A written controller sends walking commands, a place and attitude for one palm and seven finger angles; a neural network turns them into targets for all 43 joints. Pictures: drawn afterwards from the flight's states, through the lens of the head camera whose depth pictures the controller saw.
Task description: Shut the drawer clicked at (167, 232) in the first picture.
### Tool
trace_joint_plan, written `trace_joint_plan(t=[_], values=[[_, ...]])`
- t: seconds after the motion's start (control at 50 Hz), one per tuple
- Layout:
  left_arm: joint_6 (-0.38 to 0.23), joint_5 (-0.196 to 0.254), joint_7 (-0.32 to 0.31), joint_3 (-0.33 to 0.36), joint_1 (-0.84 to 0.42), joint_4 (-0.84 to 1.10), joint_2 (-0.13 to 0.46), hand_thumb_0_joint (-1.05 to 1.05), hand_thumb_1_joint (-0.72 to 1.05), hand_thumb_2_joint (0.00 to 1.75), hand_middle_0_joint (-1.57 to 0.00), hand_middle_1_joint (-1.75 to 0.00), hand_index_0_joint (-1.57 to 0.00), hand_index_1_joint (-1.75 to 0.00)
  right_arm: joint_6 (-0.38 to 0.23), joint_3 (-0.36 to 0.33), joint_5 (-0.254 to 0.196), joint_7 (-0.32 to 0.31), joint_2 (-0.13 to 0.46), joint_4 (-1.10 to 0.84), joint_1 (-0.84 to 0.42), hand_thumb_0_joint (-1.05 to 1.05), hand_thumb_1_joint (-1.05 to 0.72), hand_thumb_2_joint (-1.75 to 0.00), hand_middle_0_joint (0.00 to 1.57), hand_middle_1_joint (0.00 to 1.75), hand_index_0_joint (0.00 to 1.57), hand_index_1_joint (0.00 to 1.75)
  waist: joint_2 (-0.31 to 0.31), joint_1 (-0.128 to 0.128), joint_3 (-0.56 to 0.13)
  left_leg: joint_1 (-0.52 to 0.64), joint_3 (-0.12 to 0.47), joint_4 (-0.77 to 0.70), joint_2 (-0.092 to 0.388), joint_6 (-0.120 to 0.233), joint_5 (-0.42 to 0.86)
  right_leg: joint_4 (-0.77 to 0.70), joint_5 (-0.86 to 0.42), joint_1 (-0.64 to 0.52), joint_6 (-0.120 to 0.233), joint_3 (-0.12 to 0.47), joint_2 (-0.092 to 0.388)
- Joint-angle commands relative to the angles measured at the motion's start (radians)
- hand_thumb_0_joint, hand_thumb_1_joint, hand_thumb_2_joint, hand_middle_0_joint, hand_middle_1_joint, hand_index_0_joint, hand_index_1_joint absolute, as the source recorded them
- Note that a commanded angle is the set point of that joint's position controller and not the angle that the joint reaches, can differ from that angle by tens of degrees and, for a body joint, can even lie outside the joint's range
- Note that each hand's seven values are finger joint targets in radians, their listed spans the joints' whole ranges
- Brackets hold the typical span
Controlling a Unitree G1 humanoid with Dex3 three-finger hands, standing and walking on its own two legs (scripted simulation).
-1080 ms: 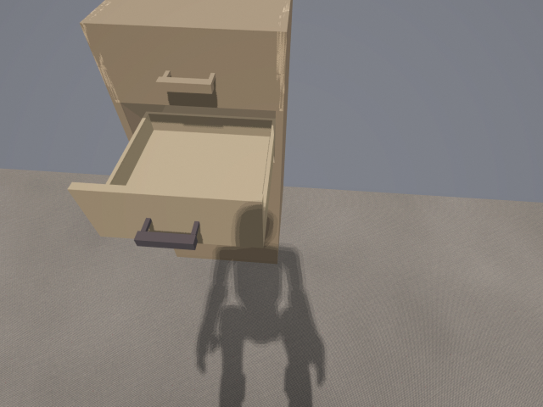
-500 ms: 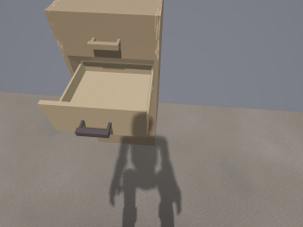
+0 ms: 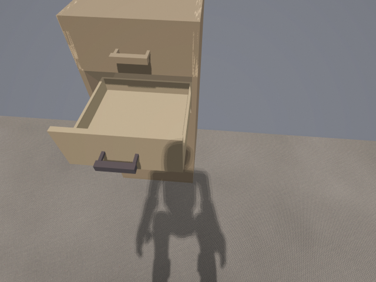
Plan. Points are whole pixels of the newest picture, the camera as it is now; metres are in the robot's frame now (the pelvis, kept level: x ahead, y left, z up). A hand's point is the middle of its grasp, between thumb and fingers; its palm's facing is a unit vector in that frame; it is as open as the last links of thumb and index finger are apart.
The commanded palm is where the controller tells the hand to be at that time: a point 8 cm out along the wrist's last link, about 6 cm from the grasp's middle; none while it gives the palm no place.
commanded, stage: take the last steps up to it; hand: left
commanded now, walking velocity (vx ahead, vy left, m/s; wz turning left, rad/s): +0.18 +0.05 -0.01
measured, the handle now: (117, 161) +0.45 +0.24 -0.09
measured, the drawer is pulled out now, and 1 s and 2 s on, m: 0.30 0.30 0.30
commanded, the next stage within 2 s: come to a stop and stand still in 0.38 s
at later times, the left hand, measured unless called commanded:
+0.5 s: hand out of the picture +0.10 +0.18 -0.19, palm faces +0.07 -0.97 -0.22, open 7.3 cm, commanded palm none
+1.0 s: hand (124, 277) +0.16 +0.17 -0.18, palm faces +0.10 -0.96 -0.25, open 7.3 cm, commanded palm none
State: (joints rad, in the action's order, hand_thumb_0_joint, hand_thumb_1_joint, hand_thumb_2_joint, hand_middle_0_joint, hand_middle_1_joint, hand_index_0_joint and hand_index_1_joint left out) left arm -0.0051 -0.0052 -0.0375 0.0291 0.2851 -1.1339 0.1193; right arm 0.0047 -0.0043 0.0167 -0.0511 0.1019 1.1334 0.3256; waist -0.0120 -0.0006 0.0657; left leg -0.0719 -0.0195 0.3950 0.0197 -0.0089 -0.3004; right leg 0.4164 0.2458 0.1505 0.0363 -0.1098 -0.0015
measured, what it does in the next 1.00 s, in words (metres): walks ahead: right foot, then left foot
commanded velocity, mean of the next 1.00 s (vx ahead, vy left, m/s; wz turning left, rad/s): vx -0.01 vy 0.04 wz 0.00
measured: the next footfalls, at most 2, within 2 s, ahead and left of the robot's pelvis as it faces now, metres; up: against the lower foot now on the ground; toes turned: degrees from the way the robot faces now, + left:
right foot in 0.54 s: +0.14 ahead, -0.09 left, +0.00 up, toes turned -1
left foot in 0.78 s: +0.18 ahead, +0.12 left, +0.00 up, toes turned +2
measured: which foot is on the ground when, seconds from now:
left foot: down 0.00-0.54, up 0.56-0.76, down 0.78-1.00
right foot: down 0.00-0.34, up 0.36-0.52, down 0.54-1.00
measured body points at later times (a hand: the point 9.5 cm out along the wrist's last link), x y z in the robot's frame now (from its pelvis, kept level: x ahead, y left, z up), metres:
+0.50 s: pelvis +0.08 +0.00 -0.02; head +0.12 -0.01 +0.43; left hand +0.10 +0.23 -0.17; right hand -0.02 -0.19 -0.18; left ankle -0.05 +0.12 -0.74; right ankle +0.07 -0.09 -0.73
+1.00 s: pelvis +0.13 -0.02 -0.01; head +0.19 -0.03 +0.44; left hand +0.16 +0.22 -0.16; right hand +0.23 -0.24 -0.17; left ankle +0.12 +0.13 -0.74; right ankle +0.10 -0.09 -0.74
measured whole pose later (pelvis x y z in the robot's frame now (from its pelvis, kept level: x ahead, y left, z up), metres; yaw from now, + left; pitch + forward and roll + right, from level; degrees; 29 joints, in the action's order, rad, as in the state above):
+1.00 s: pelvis +0.13 -0.02 -0.01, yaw +1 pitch +0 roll +1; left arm 0.02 -0.01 -0.04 0.06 0.21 -1.01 0.15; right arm 0.04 -0.05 0.01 -0.04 0.18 0.97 0.10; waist -0.01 0.02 0.12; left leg -0.25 -0.05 0.53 0.04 -0.03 -0.27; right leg 0.55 0.35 0.21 0.06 -0.09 0.00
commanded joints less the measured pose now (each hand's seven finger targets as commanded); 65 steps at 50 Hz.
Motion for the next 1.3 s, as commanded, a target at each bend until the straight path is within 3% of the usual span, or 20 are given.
trace_joint_plan(t=[0.0, 0.24, 0.3, 0.34, 0.42, 0.48, 0.5, 0.52, 0.54, 0.64, 0.72, 0.76, 0.8, 0.98, 1.12, 1.14, 1.16, 1.18, 1.22, 1.28], values=[[0.002, -0.01, 0.002, 0.026, 0.084, 0.026, 0.096, 0.0, 0.9, 0.9, -0.2, -0.3, -0.2, -0.3, 0.001, -0.014, 0.006, 0.006, 0.073, 0.003, 0.134, 0.0, -0.9, -0.9, 0.2, 0.3, 0.2, 0.3, 0.021, -0.002, 0.095, -0.122, 0.026, -0.047, 0.038, 0.044, -0.039, -0.078, 0.16, 0.043, 0.03, 0.121, 0.094], [-0.005, -0.009, 0.001, 0.058, 0.137, 0.031, 0.114, 0.0, 0.9, 0.9, -0.2, -0.3, -0.2, -0.3, -0.022, -0.018, 0.001, -0.002, 0.043, -0.01, 0.16, 0.0, -0.9, -0.9, 0.2, 0.3, 0.2, 0.3, 0.065, 0.0, 0.052, -0.15, -0.033, 0.116, 0.009, 0.035, 0.109, 0.043, -0.183, -0.049, 0.097, 0.147, 0.163], [-0.005, -0.007, 0.006, 0.044, 0.032, 0.083, 0.054, 0.0, 0.9, 0.9, -0.2, -0.3, -0.2, -0.3, -0.032, -0.035, 0.009, -0.014, 0.111, 0.053, 0.31, 0.0, -0.9, -0.9, 0.2, 0.3, 0.2, 0.3, -0.226, -0.07, 0.034, 0.122, 0.182, 0.014, 0.17, 0.103, 0.617, 0.353, -0.076, 0.222, 0.027, -0.022, 0.012], [-0.008, -0.005, 0.005, 0.039, -0.107, 0.137, 0.057, 0.0, 0.9, 0.9, -0.2, -0.3, -0.2, -0.3, -0.025, -0.026, 0.018, -0.026, 0.112, 0.083, 0.395, 0.0, -0.9, -0.9, 0.2, 0.3, 0.2, 0.3, -0.192, -0.105, 0.1, 0.222, 0.31, -0.011, 0.301, 0.195, 0.968, 0.533, 0.331, 0.464, 0.022, 0.035, 0.02], [-0.008, -0.006, 0.03, 0.04, -0.112, 0.163, 0.037, 0.0, 0.9, 0.9, -0.2, -0.3, -0.2, -0.3, -0.033, -0.027, 0.02, -0.02, 0.129, 0.029, 0.25, 0.0, -0.9, -0.9, 0.2, 0.3, 0.2, 0.3, -0.151, -0.04, 0.113, 0.067, 0.201, -0.038, 0.233, 0.182, 0.63, 0.411, 0.23, 0.336, 0.024, 0.014, 0.04], [-0.006, -0.002, 0.03, 0.063, 0.108, 0.103, 0.07, 0.0, 0.9, 0.9, -0.2, -0.3, -0.2, -0.3, -0.028, -0.026, 0.002, -0.018, 0.137, -0.001, 0.168, 0.0, -0.9, -0.9, 0.2, 0.3, 0.2, 0.3, -0.063, 0.07, 0.044, -0.169, 0.09, 0.126, 0.128, 0.11, 0.51, 0.114, -0.05, -0.11, 0.03, -0.006, -0.007], [-0.015, -0.006, 0.016, 0.074, 0.215, 0.076, 0.134, 0.0, 0.9, 0.9, -0.2, -0.3, -0.2, -0.3, -0.029, -0.028, -0.009, -0.011, 0.11, -0.024, 0.157, 0.0, -0.9, -0.9, 0.2, 0.3, 0.2, 0.3, 0.11, 0.106, -0.026, -0.276, 0.031, 0.291, 0.033, 0.058, 0.319, 0.037, -0.225, -0.267, 0.081, 0.208, 0.131], [-0.022, -0.005, 0.006, 0.081, 0.279, 0.053, 0.193, 0.0, 0.9, 0.9, -0.2, -0.3, -0.2, -0.3, -0.024, -0.033, -0.019, -0.007, 0.079, -0.046, 0.148, 0.0, -0.9, -0.9, 0.2, 0.3, 0.2, 0.3, 0.206, 0.102, -0.058, -0.345, -0.029, 0.523, -0.043, 0.022, -0.169, -0.086, -0.4, -0.274, 0.19, 0.451, 0.364], [-0.021, -0.004, 0.0, 0.071, 0.22, 0.062, 0.191, 0.0, 0.9, 0.9, -0.2, -0.3, -0.2, -0.3, -0.005, -0.038, -0.02, -0.009, 0.069, -0.061, 0.074, 0.0, -0.9, -0.9, 0.2, 0.3, 0.2, 0.3, 0.194, 0.092, 0.002, -0.335, 0.042, 0.636, 0.002, 0.013, -0.309, -0.106, -0.517, -0.13, 0.242, 0.492, 0.399], [-0.012, -0.023, -0.018, 0.057, -0.003, 0.135, 0.161, 0.0, 0.9, 0.9, -0.2, -0.3, -0.2, -0.3, 0.016, -0.032, -0.015, 0.009, 0.005, -0.044, 0.086, 0.0, -0.9, -0.9, 0.2, 0.3, 0.2, 0.3, 0.093, -0.004, -0.015, -0.218, 0.009, 0.35, 0.036, -0.006, -0.165, -0.016, -0.698, 0.034, 0.178, 0.204, 0.287], [0.002, -0.01, -0.014, 0.062, -0.02, 0.136, 0.172, 0.0, 0.9, 0.9, -0.2, -0.3, -0.2, -0.3, 0.019, -0.041, -0.006, 0.015, 0.056, -0.06, 0.075, 0.0, -0.9, -0.9, 0.2, 0.3, 0.2, 0.3, 0.083, -0.02, -0.045, -0.122, -0.017, 0.099, 0.02, -0.011, 0.109, 0.054, -0.578, 0.02, 0.092, 0.15, 0.223], [0.009, -0.004, -0.015, 0.06, -0.006, 0.149, 0.146, 0.0, 0.9, 0.9, -0.2, -0.3, -0.2, -0.3, 0.011, -0.052, 0.003, 0.011, 0.133, -0.083, 0.052, 0.0, -0.9, -0.9, 0.2, 0.3, 0.2, 0.3, -0.057, -0.01, -0.081, -0.016, 0.064, 0.082, 0.134, 0.037, 0.61, 0.114, -0.394, 0.091, 0.017, 0.093, 0.138], [0.017, -0.013, -0.02, 0.054, -0.006, 0.155, 0.126, 0.0, 0.9, 0.9, -0.2, -0.3, -0.2, -0.3, 0.016, -0.057, 0.002, 0.007, 0.17, -0.115, 0.004, 0.0, -0.9, -0.9, 0.2, 0.3, 0.2, 0.3, -0.104, -0.001, -0.041, -0.069, 0.107, 0.071, 0.192, 0.08, 0.684, 0.112, -0.173, 0.103, -0.009, 0.073, 0.072], [0.014, -0.015, -0.008, 0.061, -0.019, 0.175, 0.198, 0.0, 0.9, 0.9, -0.2, -0.3, -0.2, -0.3, 0.034, -0.066, -0.004, 0.005, 0.173, -0.184, -0.102, 0.0, -0.9, -0.9, 0.2, 0.3, 0.2, 0.3, 0.085, -0.005, -0.101, -0.07, -0.011, 0.203, 0.055, 0.0, 0.344, 0.046, -0.611, 0.024, 0.07, 0.187, 0.194], [0.02, -0.011, -0.004, 0.047, -0.058, 0.176, 0.164, 0.0, 0.9, 0.9, -0.2, -0.3, -0.2, -0.3, 0.019, -0.055, 0.002, 0.01, 0.193, -0.159, -0.102, 0.0, -0.9, -0.9, 0.2, 0.3, 0.2, 0.3, -0.04, -0.01, -0.087, -0.046, 0.075, 0.036, 0.139, 0.047, 0.389, 0.038, -0.215, 0.053, -0.002, 0.109, 0.093], [-0.022, -0.008, -0.036, 0.033, 0.105, 0.161, 0.196, 0.0, 0.9, 0.9, -0.2, -0.3, -0.2, -0.3, -0.008, -0.072, -0.023, 0.02, 0.234, -0.243, -0.2, 0.0, -0.9, -0.9, 0.2, 0.3, 0.2, 0.3, 0.062, 0.071, -0.242, -0.077, -0.037, 0.333, 0.123, 0.011, 0.368, -0.002, -0.766, -0.033, -0.077, 0.257, 0.196], [-0.038, -0.016, -0.036, 0.045, 0.053, 0.205, 0.246, 0.0, 0.9, 0.9, -0.2, -0.3, -0.2, -0.3, -0.008, -0.057, -0.014, 0.036, 0.15, -0.287, -0.141, 0.0, -0.9, -0.9, 0.2, 0.3, 0.2, 0.3, 0.165, 0.017, -0.25, -0.324, -0.006, 0.395, 0.012, 0.017, -0.067, 0.078, -1.037, -0.221, -0.015, 0.325, 0.286], [-0.046, -0.023, -0.037, 0.04, 0.081, 0.209, 0.225, 0.0, 0.9, 0.9, -0.2, -0.3, -0.2, -0.3, -0.008, -0.052, -0.011, 0.04, 0.14, -0.281, -0.146, 0.0, -0.9, -0.9, 0.2, 0.3, 0.2, 0.3, 0.135, 0.035, -0.241, -0.382, 0.017, 0.452, 0.024, 0.023, -0.124, 0.094, -1.052, -0.225, 0.07, 0.303, 0.3], [-0.042, -0.028, -0.035, 0.038, 0.053, 0.246, 0.233, 0.0, 0.9, 0.9, -0.2, -0.3, -0.2, -0.3, -0.003, -0.042, -0.017, 0.044, 0.113, -0.304, -0.155, 0.0, -0.9, -0.9, 0.2, 0.3, 0.2, 0.3, 0.091, 0.023, -0.186, -0.387, -0.001, 0.421, 0.003, 0.023, -0.149, 0.096, -0.95, -0.198, 0.141, 0.259, 0.288], [-0.018, -0.017, -0.027, 0.015, -0.033, 0.264, 0.218, 0.0, 0.9, 0.9, -0.2, -0.3, -0.2, -0.3, 0.002, -0.035, -0.013, 0.04, 0.116, -0.262, -0.039, 0.0, -0.9, -0.9, 0.2, 0.3, 0.2, 0.3, 0.103, -0.043, -0.079, -0.129, -0.033, 0.142, -0.008, 0.016, 0.064, 0.065, -0.398, 0.096, 0.085, 0.178, 0.198]])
